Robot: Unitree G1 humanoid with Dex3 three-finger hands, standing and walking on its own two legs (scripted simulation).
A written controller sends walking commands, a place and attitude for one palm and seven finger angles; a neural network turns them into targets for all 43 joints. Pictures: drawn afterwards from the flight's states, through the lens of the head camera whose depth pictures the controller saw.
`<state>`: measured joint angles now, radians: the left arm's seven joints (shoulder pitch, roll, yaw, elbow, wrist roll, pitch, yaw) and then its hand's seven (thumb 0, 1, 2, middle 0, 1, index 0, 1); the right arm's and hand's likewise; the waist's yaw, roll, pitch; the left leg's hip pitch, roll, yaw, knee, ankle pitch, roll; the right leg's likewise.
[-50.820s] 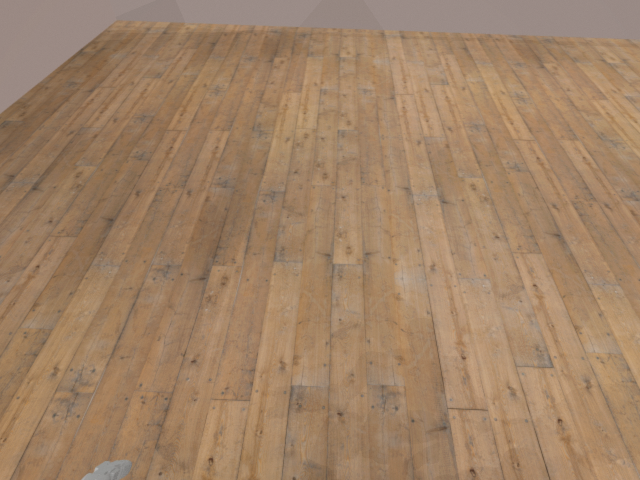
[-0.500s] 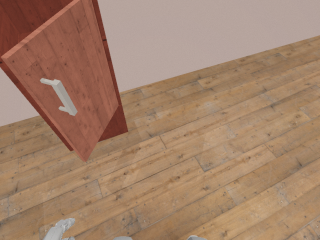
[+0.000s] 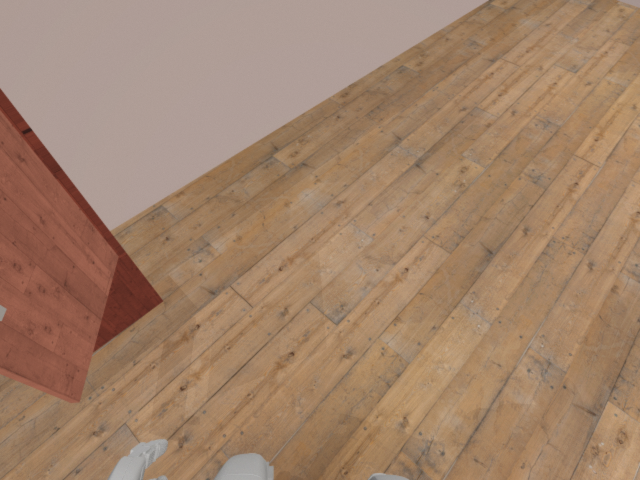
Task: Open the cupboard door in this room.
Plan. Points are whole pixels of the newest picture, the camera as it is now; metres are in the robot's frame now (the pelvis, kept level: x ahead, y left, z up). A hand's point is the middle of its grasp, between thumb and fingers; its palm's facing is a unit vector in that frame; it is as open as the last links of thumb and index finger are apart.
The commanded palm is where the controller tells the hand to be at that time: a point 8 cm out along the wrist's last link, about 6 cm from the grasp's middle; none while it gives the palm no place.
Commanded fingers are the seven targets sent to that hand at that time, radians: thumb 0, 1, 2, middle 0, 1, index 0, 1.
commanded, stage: walk to a spot facing it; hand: left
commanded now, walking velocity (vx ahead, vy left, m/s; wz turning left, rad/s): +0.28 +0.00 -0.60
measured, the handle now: out of the picture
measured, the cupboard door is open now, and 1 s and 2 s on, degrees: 49 49 49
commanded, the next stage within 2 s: turn to face it in 1.56 s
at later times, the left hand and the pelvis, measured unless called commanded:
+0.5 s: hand (265, 360) +0.30 +0.11 -0.15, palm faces -0.31 -0.92 -0.23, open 7.4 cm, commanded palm none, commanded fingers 0.00 0.90 0.90 -0.20 -0.30 -0.20 -0.30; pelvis +0.09 -0.05 -0.01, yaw -17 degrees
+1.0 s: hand (365, 267) +0.48 -0.06 -0.16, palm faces -0.45 -0.87 -0.18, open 7.4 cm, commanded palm none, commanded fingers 0.00 0.90 0.90 -0.20 -0.30 -0.20 -0.30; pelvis +0.28 -0.16 -0.01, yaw -27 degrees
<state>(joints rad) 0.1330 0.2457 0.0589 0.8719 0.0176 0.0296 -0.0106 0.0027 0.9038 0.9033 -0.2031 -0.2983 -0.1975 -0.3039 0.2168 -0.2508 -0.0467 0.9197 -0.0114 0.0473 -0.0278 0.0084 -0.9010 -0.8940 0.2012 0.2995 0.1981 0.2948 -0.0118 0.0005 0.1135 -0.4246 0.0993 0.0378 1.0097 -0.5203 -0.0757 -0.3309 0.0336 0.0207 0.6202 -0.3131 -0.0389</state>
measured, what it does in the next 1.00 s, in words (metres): walks ahead, turning right: left foot, then right foot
